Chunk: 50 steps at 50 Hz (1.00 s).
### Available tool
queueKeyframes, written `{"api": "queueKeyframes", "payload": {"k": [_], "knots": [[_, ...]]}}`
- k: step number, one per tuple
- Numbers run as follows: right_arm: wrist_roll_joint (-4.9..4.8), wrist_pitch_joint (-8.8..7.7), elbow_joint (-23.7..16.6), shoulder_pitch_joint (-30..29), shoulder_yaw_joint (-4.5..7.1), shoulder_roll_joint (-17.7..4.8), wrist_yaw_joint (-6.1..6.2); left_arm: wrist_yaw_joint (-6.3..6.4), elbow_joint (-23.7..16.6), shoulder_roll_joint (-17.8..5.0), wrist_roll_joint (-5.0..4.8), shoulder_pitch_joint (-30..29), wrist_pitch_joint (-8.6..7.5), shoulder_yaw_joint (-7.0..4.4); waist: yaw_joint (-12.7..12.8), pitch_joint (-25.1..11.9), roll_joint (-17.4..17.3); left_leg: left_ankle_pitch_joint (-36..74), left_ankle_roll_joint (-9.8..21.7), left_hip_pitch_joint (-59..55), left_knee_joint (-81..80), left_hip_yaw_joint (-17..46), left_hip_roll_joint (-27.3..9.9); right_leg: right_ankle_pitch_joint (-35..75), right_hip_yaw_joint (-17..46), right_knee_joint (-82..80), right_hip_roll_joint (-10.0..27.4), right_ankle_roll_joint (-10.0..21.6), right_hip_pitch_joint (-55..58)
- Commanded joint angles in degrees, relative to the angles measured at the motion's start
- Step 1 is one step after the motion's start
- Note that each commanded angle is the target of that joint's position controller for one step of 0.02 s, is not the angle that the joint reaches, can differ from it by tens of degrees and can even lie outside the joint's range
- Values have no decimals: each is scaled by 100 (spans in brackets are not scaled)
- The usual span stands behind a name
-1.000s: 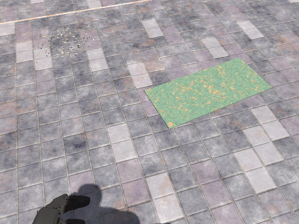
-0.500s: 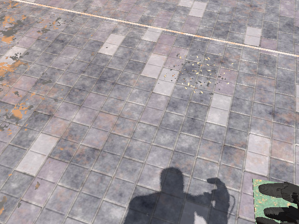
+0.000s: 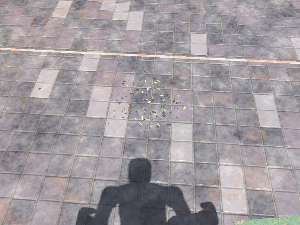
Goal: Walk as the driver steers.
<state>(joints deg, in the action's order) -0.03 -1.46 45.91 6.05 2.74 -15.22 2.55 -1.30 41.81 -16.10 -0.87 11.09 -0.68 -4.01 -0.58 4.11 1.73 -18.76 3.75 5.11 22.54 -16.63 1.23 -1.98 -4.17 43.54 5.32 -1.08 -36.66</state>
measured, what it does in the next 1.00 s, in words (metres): walks ahead, turning right: right foot, then left foot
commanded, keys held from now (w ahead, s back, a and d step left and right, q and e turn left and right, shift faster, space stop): e+shift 1.00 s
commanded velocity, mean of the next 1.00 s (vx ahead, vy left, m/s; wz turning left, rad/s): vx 0.03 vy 0.00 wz -0.94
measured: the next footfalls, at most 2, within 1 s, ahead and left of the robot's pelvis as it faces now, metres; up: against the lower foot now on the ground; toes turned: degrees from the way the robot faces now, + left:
right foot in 0.08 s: +0.19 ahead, -0.10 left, +0.00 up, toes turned -8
left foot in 0.54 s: +0.28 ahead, +0.09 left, +0.00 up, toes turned -40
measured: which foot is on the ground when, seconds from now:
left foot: down 0.00-0.08, up 0.10-0.52, down 0.54-0.98, up 1.00-1.00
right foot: up 0.00-0.06, down 0.08-0.54, up 0.56-0.96, down 0.98-1.00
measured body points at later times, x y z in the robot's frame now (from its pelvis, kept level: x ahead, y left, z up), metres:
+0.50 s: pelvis +0.12 +0.01 +0.00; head +0.16 -0.01 +0.45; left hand +0.43 +0.19 -0.06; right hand +0.16 -0.32 -0.10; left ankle +0.24 +0.12 -0.72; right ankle +0.15 -0.09 -0.74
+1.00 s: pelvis +0.13 +0.00 -0.01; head +0.14 -0.05 +0.44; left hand +0.47 +0.01 -0.08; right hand -0.04 -0.28 -0.12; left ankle +0.25 +0.11 -0.73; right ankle +0.04 -0.06 -0.74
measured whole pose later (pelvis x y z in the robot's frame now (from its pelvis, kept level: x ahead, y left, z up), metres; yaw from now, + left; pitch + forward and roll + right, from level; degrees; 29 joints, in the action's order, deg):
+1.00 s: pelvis +0.13 +0.00 -0.01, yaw -58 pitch +2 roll +1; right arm -0.2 0.5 41.7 6.9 6.0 -18.7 0.1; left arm -0.5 30.0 -18.9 -1.4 9.5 4.5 -5.3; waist -0.8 3.6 -0.8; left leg -22.6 -3.9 18.1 39.3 -12.0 -9.9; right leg -18.6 -2.3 35.3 2.2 1.2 -20.2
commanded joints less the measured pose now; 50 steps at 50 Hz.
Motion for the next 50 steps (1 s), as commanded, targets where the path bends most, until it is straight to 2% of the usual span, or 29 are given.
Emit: {"api": "queueKeyframes", "payload": {"k": [1, 3, 4, 5, 6, 7, 8, 9, 10, 11, 13, 15, 19, 23, 25, 26, 27, 28, 29, 30, 31, 32, 36, 38, 42, 46, 48, 49, 50], "knots": [[-131, 116, -420, -348, 246, -940, 66, -190, -456, -547, 5, 358, -2, -158, 208, -702, -672, 5076, 514, -406, 469, 322, -1741, -501, -337, -300, -267, 315, 675], [-218, 187, -483, -495, 266, -920, 72, -159, -378, -796, -23, 1083, -31, -295, 617, -952, -598, 5524, 212, -297, 1781, 200, -1615, -517, -497, -944, -663, 691, 1567], [-222, 181, -501, -410, 258, -878, 25, -45, -319, -1125, 23, 1642, -76, -440, 945, -1103, -43, 4292, -138, 453, 3071, 242, -1280, 1074, 56, -1625, -603, 1007, 2614], [105, 125, -726, -177, 108, -253, -71, 55, -387, -1740, 77, 1332, -97, -552, 258, -1080, 1597, -1161, -513, 2100, 4587, 424, -223, 4361, 1940, -1310, 397, 1570, 3561], [110, 64, -851, 29, 124, -526, -165, -3, -739, -1801, 316, 1149, -169, -534, 181, -2266, 1626, -2204, -748, 3362, 6163, 1792, 697, 3299, 4611, -1959, 1314, 2872, 4619], [-30, -32, -814, -137, 184, -850, -236, -64, -963, -1657, 259, 786, -206, -512, 335, -2452, 684, -1776, -591, 3559, 6249, 2590, 389, 2211, 4491, -2309, 1406, 2683, 4644], [-65, -72, -903, -471, 203, -867, -243, -28, -1029, -1404, 87, 489, -197, -464, 244, -1892, 162, -1294, -519, 3679, 5942, 2600, 247, 1411, 4001, -2377, 1138, 2360, 4145], [16, -46, -846, -573, 204, -785, -200, 42, -1078, -1138, -76, 213, -135, -392, 54, -1344, -351, -960, -533, 3677, 5460, 2574, 44, 928, 3484, -2414, 856, 2025, 3450], [66, 2, -861, -612, 219, -793, -167, 130, -1162, -1004, -107, 36, -66, -348, -52, -1183, -365, -764, -540, 3398, 4948, 2582, -51, 737, 3184, -2435, 667, 1855, 2893], [52, 49, -852, -617, 223, -737, -182, 197, -1251, -949, -62, -30, 4, -337, -113, -1140, -264, -660, -559, 3029, 4444, 2515, -41, 599, 2941, -2481, 414, 1680, 2558], [9, 71, -783, -596, 172, -467, -187, 286, -1340, -1056, 15, -1, 103, -402, -85, -1159, -81, -491, -688, 2759, 3447, 2364, 161, 807, 2752, -2412, 132, 1519, 2467], [-31, 76, -727, -584, 149, -379, -152, 372, -1362, -1193, 18, 124, 173, -469, -11, -1334, 117, -290, -789, 2615, 2848, 2427, 266, 695, 2856, -2328, 92, 1452, 2561], [-58, 94, -663, -593, 209, -499, -126, 419, -1498, -1177, 9, -18, 303, -480, 121, -1281, 585, 217, -809, 2329, 2182, 2501, 350, -498, 3128, -2330, -85, 1176, 2314], [-69, -37, -657, -556, 294, -642, -187, 356, -1619, -1165, 21, -145, 370, -469, 223, -1152, 919, 179, -660, 1940, 1368, 2551, 366, -813, 3571, -2161, -181, 1062, 2312], [-72, -107, -565, -225, 372, -762, -231, 332, -1698, -1157, -22, -331, 391, -453, 72, -1136, 967, 506, -529, 1343, 483, 2505, 294, -849, 3720, -1924, -324, 932, 2158], [-52, -118, -485, 19, 433, -872, -230, 319, -1738, -1082, -51, -399, 397, -417, -27, -1154, 812, 980, -420, 779, -138, 2526, 32, -1227, 3596, -1638, -542, 774, 1867], [24, -77, -524, 84, 512, -1203, -205, 292, -1712, -765, -23, -44, 410, -316, 156, -1371, -77, 993, 14, -3, -374, 3405, -1088, -2874, 3004, -636, -1005, 532, 1228], [209, -1, -537, -15, 536, -1467, -183, 250, -1859, -736, -72, 45, 361, -303, 396, -1150, -1798, 1500, 860, 73, -764, 4743, -2077, -3490, 1657, 843, -1719, 222, 238], [272, -33, -733, -262, 495, -1176, -156, 192, -1792, -1285, 12, 56, 268, -439, 373, -925, -1620, 1404, 1136, 357, -805, 4956, -2396, -3107, 1552, 1951, -1109, -17, -152], [196, -14, -874, -534, 414, -873, -85, 165, -1617, -1466, -20, 100, 273, -497, 378, -813, -1169, 1172, 943, 514, -669, 4220, -2058, -2660, 1421, 2336, -892, -100, -91], [111, 32, -938, -665, 371, -751, -19, 175, -1476, -1373, -17, 184, 324, -480, 371, -683, -859, 1018, 708, 604, -570, 3603, -1653, -2305, 1291, 2649, -796, -182, -81], [53, 65, -958, -635, 351, -762, 44, 171, -1447, -1226, 6, 248, 361, -428, 310, -612, -743, 1104, 648, 576, -555, 3273, -1510, -2039, 1155, 3023, -723, -246, -218], [134, 155, -840, 5, 375, -976, 113, 140, -1706, -845, -95, -306, 360, -229, -132, -572, -894, 1859, 827, -33, -621, 2463, -1513, -1739, 575, 2448, -261, -426, -601], [140, 183, -811, 184, 424, -1105, 81, 129, -1774, -784, -75, -451, 355, -196, -261, -729, -1003, 2089, 917, -358, -594, 2278, -1703, -1827, 525, 1986, -80, -493, -525], [92, 203, -835, 7, 520, -1322, -38, 77, -1711, -693, -44, -385, 372, -165, -194, -885, -1129, 2249, 783, -62, -528, 1589, -1855, -1800, 201, 890, 4, -369, 452], [-87, 125, -774, -35, 575, -1341, -198, 28, -1597, -781, -63, -233, 509, -274, -37, -915, -1204, 2275, 473, -20, -115, 1182, -2069, -1694, -101, -347, -160, -33, 1298], [-187, 114, -665, 72, 539, -1086, -249, 67, -1367, -866, -61, 298, 539, -406, 262, -1040, -869, 1833, -26, 399, 843, 736, -1844, -962, -132, -1527, -456, 333, 2420], [-83, 111, -642, 272, 483, -832, -281, 148, -1251, -1399, -63, 795, 502, -607, 396, -1005, 259, 602, -491, 1677, 2279, 349, -1335, 840, 963, -2021, 38, 733, 3602], [204, 84, -1090, 71, 343, -499, -289, 201, -1431, -2165, -9, 741, 425, -698, 62, -991, 2121, -2103, -953, 3822, 4069, 557, -510, 3130, 3270, -1740, 1364, 1683, 4412]]}}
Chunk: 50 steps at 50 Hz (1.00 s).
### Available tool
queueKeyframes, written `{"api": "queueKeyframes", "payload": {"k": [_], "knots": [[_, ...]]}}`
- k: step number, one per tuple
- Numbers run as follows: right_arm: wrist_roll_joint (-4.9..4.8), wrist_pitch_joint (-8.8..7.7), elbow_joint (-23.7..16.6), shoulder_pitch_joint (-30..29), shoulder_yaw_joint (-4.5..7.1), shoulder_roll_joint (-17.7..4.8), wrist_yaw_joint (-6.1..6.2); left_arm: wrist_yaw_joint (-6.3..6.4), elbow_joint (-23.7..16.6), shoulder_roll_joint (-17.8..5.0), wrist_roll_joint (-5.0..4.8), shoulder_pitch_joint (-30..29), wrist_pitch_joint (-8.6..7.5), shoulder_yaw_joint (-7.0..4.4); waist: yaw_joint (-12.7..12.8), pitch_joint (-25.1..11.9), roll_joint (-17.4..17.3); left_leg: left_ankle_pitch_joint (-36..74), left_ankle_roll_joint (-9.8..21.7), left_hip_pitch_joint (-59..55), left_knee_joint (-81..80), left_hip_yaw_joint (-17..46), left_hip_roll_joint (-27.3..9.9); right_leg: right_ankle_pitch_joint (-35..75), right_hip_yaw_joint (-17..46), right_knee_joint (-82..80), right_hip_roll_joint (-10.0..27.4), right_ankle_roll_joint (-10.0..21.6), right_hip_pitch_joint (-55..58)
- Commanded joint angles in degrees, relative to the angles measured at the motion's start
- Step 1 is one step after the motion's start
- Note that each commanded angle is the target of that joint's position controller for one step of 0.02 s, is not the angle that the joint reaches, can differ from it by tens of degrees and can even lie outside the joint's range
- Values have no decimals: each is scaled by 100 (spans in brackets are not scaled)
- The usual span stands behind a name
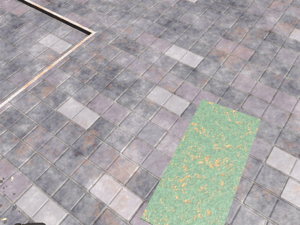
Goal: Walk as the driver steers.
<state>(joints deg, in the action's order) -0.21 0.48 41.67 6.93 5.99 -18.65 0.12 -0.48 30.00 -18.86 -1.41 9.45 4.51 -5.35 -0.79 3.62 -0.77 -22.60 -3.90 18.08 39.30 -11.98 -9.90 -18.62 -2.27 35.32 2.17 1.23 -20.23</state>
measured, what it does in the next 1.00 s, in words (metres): walks ahead: left foot, then right foot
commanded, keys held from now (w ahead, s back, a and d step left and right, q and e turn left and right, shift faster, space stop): e+shift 0.06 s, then shift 0.40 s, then w+shift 0.34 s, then w+q+shift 0.20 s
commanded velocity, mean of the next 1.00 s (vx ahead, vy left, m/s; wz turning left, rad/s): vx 0.33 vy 0.00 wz -0.23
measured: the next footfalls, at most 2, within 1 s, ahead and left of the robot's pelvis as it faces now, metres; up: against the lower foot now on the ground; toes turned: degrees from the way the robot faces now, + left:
left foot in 0.40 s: +0.11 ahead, +0.12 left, +0.00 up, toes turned -15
right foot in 0.76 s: +0.08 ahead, -0.16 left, +0.00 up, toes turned -16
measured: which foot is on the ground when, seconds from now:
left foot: up 0.00-0.38, down 0.40-0.76, up 0.78-1.00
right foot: down 0.00-0.42, up 0.44-0.74, down 0.76-1.00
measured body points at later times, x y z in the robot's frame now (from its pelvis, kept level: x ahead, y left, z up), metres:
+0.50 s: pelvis +0.04 +0.01 +0.01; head +0.05 +0.02 +0.46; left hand +0.27 +0.21 -0.08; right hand +0.12 -0.28 -0.08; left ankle +0.07 +0.12 -0.72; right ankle +0.01 -0.11 -0.72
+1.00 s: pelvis +0.19 -0.07 +0.01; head +0.20 -0.08 +0.46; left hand +0.23 +0.20 -0.11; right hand +0.32 -0.35 -0.09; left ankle +0.31 +0.04 -0.65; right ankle +0.04 -0.14 -0.72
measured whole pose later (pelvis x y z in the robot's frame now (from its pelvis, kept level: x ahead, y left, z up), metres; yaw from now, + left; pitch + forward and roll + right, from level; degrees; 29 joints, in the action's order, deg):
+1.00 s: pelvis +0.19 -0.07 +0.01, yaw -10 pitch +3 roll -1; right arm 1.7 -0.2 39.1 10.3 3.3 -17.1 -4.3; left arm -0.5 46.0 -15.5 2.4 27.6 -5.1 -1.8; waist 3.6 -2.3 -2.6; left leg -7.1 2.2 43.2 61.7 3.4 -0.6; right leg -19.6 -6.0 14.1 -1.4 1.0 2.6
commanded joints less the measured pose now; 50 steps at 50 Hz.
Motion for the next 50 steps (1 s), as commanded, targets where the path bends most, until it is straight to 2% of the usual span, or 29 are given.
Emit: {"api": "queueKeyframes", "payload": {"k": [1, 2, 4, 6, 10, 17, 19, 20, 21, 22, 23, 24, 25, 26, 27, 28, 30, 34, 35, 36, 37, 38, 39, 40, 41, 42, 43, 45, 50], "knots": [[205, -159, -824, -616, 72, -421, 30, 8, -351, -1661, 284, 874, -308, -519, 597, -1698, 1680, -1658, -140, 2797, 3220, 1341, 816, 4043, 3572, -1290, 2011, 2066, 2464], [48, -176, -880, -881, 105, -570, 78, -24, -258, -1474, 284, 769, -439, -440, 519, -1421, 1221, -1128, 32, 2842, 3340, 1563, 757, 3283, 3132, -1447, 1689, 1815, 2266], [74, -151, -680, -555, 136, -648, 185, 96, -249, -1016, 33, 136, -432, -281, 97, -991, 754, -190, 135, 2715, 2898, 1668, 608, 2701, 2408, -1387, 1225, 1241, 1717], [121, -111, -514, -229, 135, -636, 157, 202, -356, -841, 105, -243, -374, -162, -88, -1130, 817, 318, 37, 1989, 2767, 1509, 749, 3187, 1977, -1307, 983, 1138, 1144], [52, -69, -470, -220, -34, -290, 106, 264, -184, -824, 149, -56, -368, -111, 60, -1193, 795, 596, -84, 1519, 1690, 1437, 873, 3149, 1822, -1155, 820, 1107, 1093], [-6, -76, -593, -228, -78, -342, 2, 136, -47, -710, 182, -164, -322, 5, 225, -895, 1042, 205, 89, 582, 312, 1360, 930, 2526, 2395, -914, 876, 1166, 660], [9, -139, -560, 14, -107, -209, -42, 129, -14, -531, 123, -338, -327, 84, -19, -850, 991, 979, 232, -130, -923, 1267, 955, 2169, 2393, -751, 652, 952, 497], [94, -179, -571, 96, -123, -222, -53, 134, 42, -366, 146, -211, -353, 137, -60, -860, 810, 1911, 337, -678, -1521, 1460, 783, 1634, 2346, -706, 429, 678, 302], [214, -201, -657, 157, -75, -586, -25, 145, 64, -162, 260, 30, -392, 189, 128, -990, 41, 3246, 587, -1138, -1651, 2235, -22, 647, 1915, -87, -41, 288, 51], [279, -201, -575, -67, -97, -672, -12, 140, 105, -161, 245, 413, -428, 169, 592, -957, -1112, 3759, 1404, -789, -1664, 2910, -648, -598, 1238, 254, -529, -56, -4], [210, -219, -643, -275, -198, -278, -8, 164, 160, -384, 283, 287, -431, 123, 468, -923, -1150, 3218, 1710, -494, -1838, 3082, -751, -633, 1075, 186, -311, -264, 251], [162, -232, -580, -105, -225, -167, -6, 163, 189, -351, 250, 131, -425, 128, 320, -1111, -1038, 1393, 1457, -689, -1940, 2843, -379, -500, 866, 16, -339, -272, 364], [24, -186, -477, 377, -67, -610, 14, 134, 216, -356, 183, -29, -414, 104, 34, -1007, -1015, -932, 1334, -863, -2215, 2901, -202, -788, 438, 387, -599, -237, 0], [-41, -166, -396, 696, 12, -897, 44, 88, 150, -408, 121, -205, -418, 68, -135, -551, -1146, -2427, 1445, -704, -2624, 3376, -494, -906, 232, 775, -560, -221, -473], [-22, -170, -362, 876, 36, -1006, 91, 46, 90, -422, 37, -406, -461, 56, -228, -121, -1225, -2811, 1599, -504, -2937, 3867, -822, -1070, 311, 1310, -358, -150, -895], [-13, -206, -346, 1019, 34, -981, 116, 9, 51, -386, -28, -491, -542, 54, -279, 107, -1156, -2701, 1692, -574, -3093, 4095, -963, -1248, 416, 1676, -220, -56, -1317], [-90, -297, -370, 1114, -12, -758, 127, -44, 94, -198, -21, -442, -738, 98, -276, 49, -882, -2104, 1636, -1075, -3090, 3851, -876, -1030, 448, 1610, -12, 85, -1758], [-177, -339, -471, 779, -25, -745, 42, -124, 340, 42, 8, -153, -961, 158, -52, -268, -895, -809, 1440, -490, -2923, 2551, -217, -495, -47, 82, -237, 96, -198], [255, -234, -313, 817, 38, -819, -114, -244, 500, -15, 497, 54, -758, 191, 12, -326, -745, -799, 1323, -391, -2700, 2061, 175, -309, -396, -621, -617, 82, 390], [231, -184, -311, 674, 64, -796, -154, -230, 678, 66, 494, 465, -695, 182, 273, -315, -618, -877, 1267, 47, -2298, 1799, 316, 459, -678, -1163, -747, 62, 1153], [160, -187, -308, 681, 24, -613, -150, -174, 847, -64, 467, 920, -690, 153, 463, -419, -320, -977, 1181, 841, -1749, 1670, 420, 509, -652, -1005, -745, 66, 2202], [191, -221, -457, 367, -92, -243, -154, -133, 1040, -305, 442, 1798, -752, 82, 951, -607, 330, -712, 1030, 1877, -349, 1353, 732, -264, 311, -1169, -41, 186, 3270], [170, -297, -951, -232, -299, 395, -154, -83, 1022, -1061, 506, 2513, -812, -26, 1288, -776, 1886, -1183, 829, 3070, 1771, 1050, 1181, -2450, 2990, -2304, 1659, 512, 3529], [176, -325, -1216, -373, -272, 120, -143, -16, 950, -1343, 494, 2141, -801, -128, 1045, -369, 1307, -558, 899, 4013, 2453, 1671, 1073, -3384, 4725, -2777, 2234, 1187, 2982], [151, -314, -1126, -458, -212, -117, -163, 2, 951, -1027, 451, 1784, -818, -58, 813, 116, 595, 129, 904, 4369, 2781, 1950, 751, -3068, 4044, -2564, 2122, 1153, 2872], [149, -335, -939, -148, -191, -218, -224, -10, 932, -763, 422, 1577, -868, 26, 628, 54, 461, 507, 860, 4036, 2700, 2056, 763, -2455, 3242, -2461, 1739, 910, 2638], [164, -324, -761, 177, -158, -292, -292, 5, 903, -650, 416, 1348, -895, 80, 422, -64, 576, 671, 764, 3638, 2596, 2037, 755, -2072, 2608, -2594, 1466, 724, 2412], [197, -213, -605, 269, -129, -332, -408, 59, 990, -489, 380, 1259, -976, 159, 324, 89, 690, 1123, 597, 3344, 2654, 1908, 790, -1248, 1726, -2931, 1193, 569, 2016], [200, -124, -800, -436, -237, -179, -506, 1, 1327, -329, 368, 1530, -1120, 203, 334, 483, 532, 1947, 635, 3351, 1961, 1444, 765, 673, 136, -3256, 1026, 461, 1912]]}}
